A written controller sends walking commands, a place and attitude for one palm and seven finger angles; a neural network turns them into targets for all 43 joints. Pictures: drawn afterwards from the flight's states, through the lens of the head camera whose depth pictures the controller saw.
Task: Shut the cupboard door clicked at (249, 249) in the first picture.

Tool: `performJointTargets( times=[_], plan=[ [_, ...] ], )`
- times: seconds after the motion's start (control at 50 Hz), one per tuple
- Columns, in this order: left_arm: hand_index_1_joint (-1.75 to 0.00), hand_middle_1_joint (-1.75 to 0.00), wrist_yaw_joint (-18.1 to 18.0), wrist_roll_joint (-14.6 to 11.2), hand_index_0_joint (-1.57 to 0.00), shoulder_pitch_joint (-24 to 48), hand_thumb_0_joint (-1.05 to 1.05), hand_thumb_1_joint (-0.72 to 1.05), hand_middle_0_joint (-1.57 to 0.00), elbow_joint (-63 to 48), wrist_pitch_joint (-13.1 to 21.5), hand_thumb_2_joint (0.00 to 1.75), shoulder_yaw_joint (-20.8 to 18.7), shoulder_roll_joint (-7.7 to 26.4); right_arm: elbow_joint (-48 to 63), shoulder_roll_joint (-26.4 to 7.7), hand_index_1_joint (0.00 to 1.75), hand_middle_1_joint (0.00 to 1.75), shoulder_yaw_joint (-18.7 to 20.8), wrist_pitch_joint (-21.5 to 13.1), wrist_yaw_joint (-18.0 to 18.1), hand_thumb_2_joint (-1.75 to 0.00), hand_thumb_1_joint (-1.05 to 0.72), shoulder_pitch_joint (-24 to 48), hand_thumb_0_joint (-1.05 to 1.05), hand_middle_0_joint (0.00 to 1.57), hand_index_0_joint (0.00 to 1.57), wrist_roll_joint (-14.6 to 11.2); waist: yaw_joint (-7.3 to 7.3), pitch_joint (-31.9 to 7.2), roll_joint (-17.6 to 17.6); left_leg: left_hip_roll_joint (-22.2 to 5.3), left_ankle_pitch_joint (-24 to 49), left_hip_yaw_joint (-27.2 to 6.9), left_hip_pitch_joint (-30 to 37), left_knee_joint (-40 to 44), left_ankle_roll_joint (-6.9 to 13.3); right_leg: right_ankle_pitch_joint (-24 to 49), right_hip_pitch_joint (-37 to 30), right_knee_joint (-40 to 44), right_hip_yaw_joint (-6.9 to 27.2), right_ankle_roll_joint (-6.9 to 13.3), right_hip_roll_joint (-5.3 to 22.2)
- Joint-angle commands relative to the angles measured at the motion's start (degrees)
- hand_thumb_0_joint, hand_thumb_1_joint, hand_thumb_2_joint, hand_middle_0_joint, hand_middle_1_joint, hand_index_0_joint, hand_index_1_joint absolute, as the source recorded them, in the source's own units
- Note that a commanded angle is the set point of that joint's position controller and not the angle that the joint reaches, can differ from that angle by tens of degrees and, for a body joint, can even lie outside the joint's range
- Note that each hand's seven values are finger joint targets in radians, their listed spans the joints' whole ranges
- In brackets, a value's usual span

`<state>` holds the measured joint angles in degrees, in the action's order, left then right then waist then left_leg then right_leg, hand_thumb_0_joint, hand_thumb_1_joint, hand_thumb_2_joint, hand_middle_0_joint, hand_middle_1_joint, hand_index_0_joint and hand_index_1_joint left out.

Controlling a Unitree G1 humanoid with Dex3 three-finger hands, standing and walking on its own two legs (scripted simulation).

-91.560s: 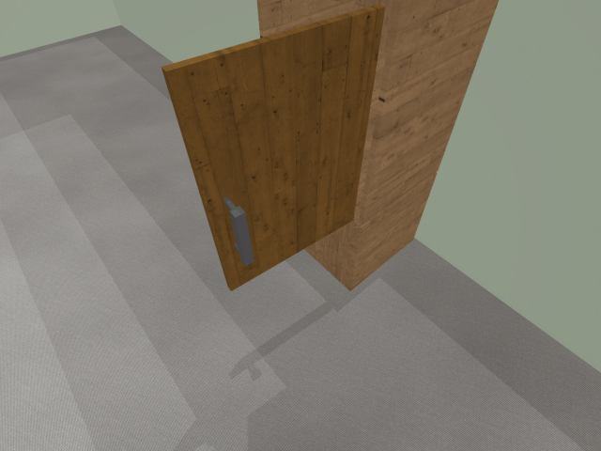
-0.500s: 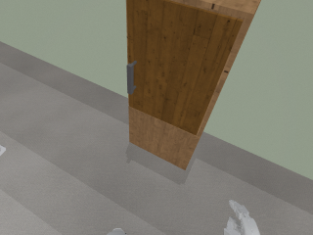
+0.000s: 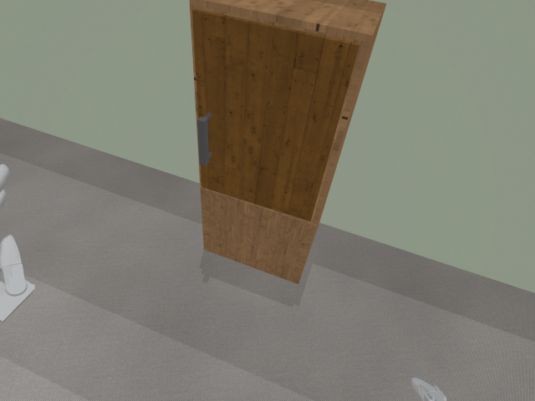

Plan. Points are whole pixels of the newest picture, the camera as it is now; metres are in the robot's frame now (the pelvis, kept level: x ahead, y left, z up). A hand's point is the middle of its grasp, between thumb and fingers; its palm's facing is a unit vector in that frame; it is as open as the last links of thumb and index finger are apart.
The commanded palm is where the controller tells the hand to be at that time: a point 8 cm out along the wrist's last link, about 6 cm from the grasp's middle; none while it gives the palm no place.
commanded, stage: stop stepping back and stand still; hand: left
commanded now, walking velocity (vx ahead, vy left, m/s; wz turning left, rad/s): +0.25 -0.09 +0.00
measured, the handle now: (206, 139) +0.88 +0.27 -0.10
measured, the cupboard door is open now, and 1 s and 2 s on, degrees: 1 1 1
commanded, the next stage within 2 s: let the arm hang, fingers relaxed in 1.16 s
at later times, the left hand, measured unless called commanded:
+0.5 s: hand (70, 271) +0.18 +0.23 +0.20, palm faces +0.45 -0.75 -0.48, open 7.4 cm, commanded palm +0.13 +0.26 +0.18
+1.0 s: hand (102, 238) +0.24 +0.23 +0.18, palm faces +0.35 -0.79 -0.50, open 7.4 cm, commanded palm +0.18 +0.27 +0.18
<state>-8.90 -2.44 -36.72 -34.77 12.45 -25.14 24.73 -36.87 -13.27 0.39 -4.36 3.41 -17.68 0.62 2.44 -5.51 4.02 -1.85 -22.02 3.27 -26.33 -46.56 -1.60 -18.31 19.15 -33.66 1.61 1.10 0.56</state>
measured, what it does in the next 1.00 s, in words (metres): steps on the spot: left foot, then right foot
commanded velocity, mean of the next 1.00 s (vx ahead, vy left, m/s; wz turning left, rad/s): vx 0.06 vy -0.01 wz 0.00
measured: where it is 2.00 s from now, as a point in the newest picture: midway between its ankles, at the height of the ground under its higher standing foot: outside the picture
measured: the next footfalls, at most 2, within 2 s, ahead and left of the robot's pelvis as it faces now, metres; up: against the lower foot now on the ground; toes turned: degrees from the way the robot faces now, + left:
left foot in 0.04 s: +0.06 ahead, +0.12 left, +0.00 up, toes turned +1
right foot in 0.34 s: -0.03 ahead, -0.10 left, +0.00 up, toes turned -9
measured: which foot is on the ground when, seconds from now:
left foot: up 0.00-0.02, down 0.04-0.34, up 0.36-0.62, down 0.64-1.00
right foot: down 0.00-0.04, up 0.06-0.32, down 0.34-1.00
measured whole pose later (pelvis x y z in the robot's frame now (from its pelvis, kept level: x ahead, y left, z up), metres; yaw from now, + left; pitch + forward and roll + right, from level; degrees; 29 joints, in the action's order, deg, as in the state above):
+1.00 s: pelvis +0.01 -0.01 +0.00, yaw -5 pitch +2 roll +0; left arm -8.9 -3.6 -32.6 -27.8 10.5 -25.1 25.6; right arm -34.2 -10.3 -2.2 -3.5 3.7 -11.0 -0.7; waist -0.7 -1.2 0.0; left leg -3.1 -13.7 5.0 -18.3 -30.5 -0.8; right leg -21.6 8.7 -28.5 -4.7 1.9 -0.6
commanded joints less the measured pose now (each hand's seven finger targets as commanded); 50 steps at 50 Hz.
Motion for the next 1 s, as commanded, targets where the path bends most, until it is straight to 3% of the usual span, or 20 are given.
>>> performJointTargets(
  times=[0.0,0.02,0.04,0.06,0.08,0.1,0.18,0.24,0.28,0.32,0.34,0.36,0.38,0.46,0.5,0.56,0.64,0.72,0.86,0.98],
  plan=[
    [-0.3,-0.3,-3.3,0.6,-0.2,23.1,0.0,0.9,-0.2,-1.6,2.0,0.9,-2.9,7.9,6.9,-8.6,0.3,0.3,2.4,-5.6,3.0,-0.9,-0.9,6.1,0.0,0.2,0.2,-0.3,-5.19,7.6,-19.0,-7.9,-13.6,-15.6,9.0,29.0,4.3,-12.9,12.0,-4.7,1.9,0.2,-0.1],
    [-0.3,-0.3,-3.2,1.1,-0.2,26.0,0.0,0.9,-0.2,-1.9,2.2,0.9,-2.1,8.1,7.8,-8.9,0.3,0.3,2.5,-6.3,3.3,-0.9,-0.9,5.7,0.0,0.2,0.2,-1.2,-5.2,10.6,-24.6,-16.0,-21.0,-27.8,6.6,37.1,7.1,-10.0,14.5,-16.1,-2.5,-2.0,-2.3],
    [-0.3,-0.3,-3.2,1.8,-0.2,27.7,0.0,0.9,-0.2,-1.4,2.5,0.9,-3.5,9.7,8.5,-7.9,0.3,0.3,2.4,-6.7,3.1,-0.9,-0.9,6.4,0.0,0.2,0.2,-0.9,-4.6,12.6,-20.6,-18.5,-19.7,-31.2,4.3,39.4,9.6,-8.4,15.3,-22.3,-1.1,-2.0,-2.4],
    [-0.3,-0.3,-2.5,1.4,-0.2,21.5,0.0,0.9,-0.2,4.6,2.1,0.9,-4.0,9.0,7.7,-6.8,0.3,0.3,2.4,-6.9,2.7,-0.9,-0.9,7.2,0.0,0.2,0.2,-1.0,-3.95,8.7,-14.8,-17.5,-22.6,-28.0,5.4,39.2,9.0,-6.5,13.1,-24.7,-0.8,-1.9,-2.0],
    [-0.3,-0.3,-2.1,1.1,-0.2,19.4,0.0,0.9,-0.2,1.7,1.4,0.9,-3.3,8.6,7.6,-6.4,0.3,0.3,2.2,-6.7,2.0,-0.9,-0.9,7.4,0.0,0.2,0.2,-0.6,-4.26,6.7,-18.0,-16.7,-23.6,-28.6,5.7,39.3,8.1,-6.2,12.7,-26.3,-0.2,-1.9,-1.9],
    [-0.3,-0.3,-1.7,1.1,-0.2,16.9,0.0,0.9,-0.2,-1.1,0.9,0.9,-3.2,8.4,8.1,-6.0,0.3,0.3,2.1,-6.6,1.3,-0.9,-0.9,8.1,0.0,0.2,0.2,-0.4,-4.03,6.2,-16.5,-16.6,-22.1,-27.4,6.1,39.0,8.0,-4.7,12.1,-26.6,0.0,-1.6,-1.1],
    [-0.3,-0.3,-1.0,0.8,-0.2,6.0,0.0,0.9,-0.2,-8.6,0.6,0.9,-3.2,8.1,9.4,-5.4,0.3,0.3,1.4,-5.4,-0.3,-0.9,-0.9,10.2,0.0,0.2,0.2,0.0,-2.63,3.9,-16.9,-13.0,-18.6,-13.2,-1.1,39.1,6.4,-2.4,-2.8,-13.8,-6.8,-0.9,-3.2],
    [-0.3,-0.3,-1.7,1.1,-0.2,2.9,0.0,0.9,-0.2,-9.2,0.5,0.9,-6.6,11.1,10.0,-5.2,0.3,0.3,1.1,-3.8,0.4,-0.9,-0.9,9.4,0.0,0.2,0.2,0.7,-2.94,2.7,-19.5,-9.8,-19.2,-7.5,-4.7,34.0,4.5,-5.4,-14.7,1.1,-11.2,-0.1,-4.9],
    [-0.3,-0.3,-2.3,1.2,-0.2,3.5,0.0,0.9,-0.2,-7.3,0.1,0.9,-8.7,12.6,9.3,-4.8,0.3,0.3,1.2,-2.6,0.6,-0.9,-0.9,8.5,0.0,0.2,0.2,0.8,-3.17,1.6,-13.2,-6.0,-15.0,-3.6,-8.0,21.8,3.4,-8.0,-19.7,8.7,-5.2,2.6,-0.4],
    [-0.3,-0.3,-3.1,0.9,-0.2,6.1,0.0,0.9,-0.2,-5.9,0.2,0.9,-11.5,15.6,8.8,-4.3,0.3,0.3,1.3,-1.7,0.6,-0.9,-0.9,7.5,0.0,0.2,0.2,0.5,-2.98,2.9,2.8,0.5,-4.8,-1.1,-15.2,-5.2,1.6,-9.3,-15.5,22.7,25.1,11.7,20.0],
    [-0.3,-0.3,-3.3,0.2,-0.2,10.3,0.0,0.9,-0.2,-6.4,2.0,0.9,-12.5,16.9,7.8,-4.6,0.3,0.3,1.3,-2.3,0.8,-0.9,-0.9,7.7,0.0,0.2,0.2,0.9,-3.29,4.4,1.5,-0.3,-3.5,-2.1,-16.4,-11.6,0.9,8.5,-16.6,21.3,22.7,13.1,22.5],
    [-0.3,-0.3,-3.6,0.4,-0.2,10.7,0.0,0.9,-0.2,-4.2,2.9,0.9,-13.1,16.4,7.0,-4.1,0.3,0.3,1.5,-3.3,0.7,-0.9,-0.9,6.2,0.0,0.2,0.2,0.6,-3.85,-1.4,0.2,-1.3,-2.3,-3.6,-16.0,-12.7,0.6,15.1,-20.9,17.2,19.8,13.1,21.9],
    [-0.3,-0.3,-3.3,0.5,-0.2,8.2,0.0,0.9,-0.2,-0.1,2.2,0.9,-10.4,12.4,6.6,-4.1,0.3,0.3,1.9,-3.5,0.6,-0.9,-0.9,5.2,0.0,0.2,0.2,-0.2,-4.08,-1.9,-0.9,-2.1,-0.9,-5.0,-12.9,-11.7,0.6,11.4,-17.7,15.5,18.6,12.3,19.8],
    [-0.3,-0.3,-2.4,0.3,-0.2,8.4,0.0,0.9,-0.2,3.2,2.8,0.9,-6.2,9.0,6.9,-4.2,0.3,0.3,1.1,-2.8,1.1,-0.9,-0.9,8.4,0.0,0.2,0.2,-0.5,-2.98,6.5,0.9,-2.0,4.8,-1.0,-2.5,1.1,1.3,12.8,-5.3,15.0,6.5,7.8,14.1],
    [-0.3,-0.3,-2.3,0.4,-0.2,11.9,0.0,0.9,-0.2,3.9,2.7,0.9,-3.6,7.7,6.6,-4.6,0.3,0.3,1.3,-3.5,1.4,-0.9,-0.9,9.0,0.0,0.2,0.2,-0.5,-2.77,8.0,3.9,-0.6,7.7,1.0,3.4,6.3,1.8,8.0,-2.3,15.7,4.4,5.8,12.4],
    [-0.3,-0.3,-2.3,0.5,-0.2,14.8,0.0,0.9,-0.2,2.3,2.9,0.9,-1.7,7.5,6.6,-5.4,0.3,0.3,2.0,-4.7,1.8,-0.9,-0.9,9.2,0.0,0.2,0.2,-0.5,-2.71,8.5,1.2,0.0,11.0,0.8,10.8,14.4,2.5,3.3,-0.2,14.5,3.6,3.3,10.5],
    [-0.3,-0.3,-1.9,0.3,-0.2,15.7,0.0,0.9,-0.2,-5.3,4.0,0.9,-4.8,10.7,8.7,-6.9,0.3,0.3,2.8,-5.0,2.2,-0.9,-0.9,9.8,0.0,0.2,0.2,-1.2,-2.32,4.4,-7.2,-5.2,21.4,-5.9,16.4,20.0,4.5,9.0,-2.7,7.0,1.6,-0.8,5.0],
    [-0.3,-0.3,-1.6,0.2,-0.2,13.0,0.0,0.9,-0.2,-8.3,4.2,0.9,-7.6,12.0,9.2,-5.5,0.3,0.3,1.6,-4.5,1.9,-0.9,-0.9,9.6,0.0,0.2,0.2,-0.8,-2.44,0.3,-13.2,-5.4,26.4,-5.9,13.3,19.7,4.2,14.4,-8.4,6.5,-0.3,-1.1,2.9],
    [-0.3,-0.3,-1.4,-1.2,-0.2,3.5,0.0,0.9,-0.2,-2.5,1.6,0.9,-7.4,9.3,10.3,-4.7,0.3,0.3,1.3,-2.8,1.1,-0.9,-0.9,8.6,0.0,0.2,0.2,-1.3,-2.93,-5.8,-5.5,-3.7,33.4,-1.7,15.4,15.1,2.5,33.2,-12.8,7.1,1.0,-0.5,5.3],
    [-0.3,-0.3,-1.1,-1.3,-0.2,3.7,0.0,0.9,-0.2,-1.2,-0.2,0.9,-6.5,9.6,10.7,-4.9,0.3,0.3,0.8,-1.1,1.6,-0.9,-0.9,9.3,0.0,0.2,0.2,-1.3,-3.02,-5.0,-4.6,-4.3,35.9,-1.8,16.8,16.4,2.9,32.4,-10.9,7.7,-1.3,-1.4,4.2]
  ],
)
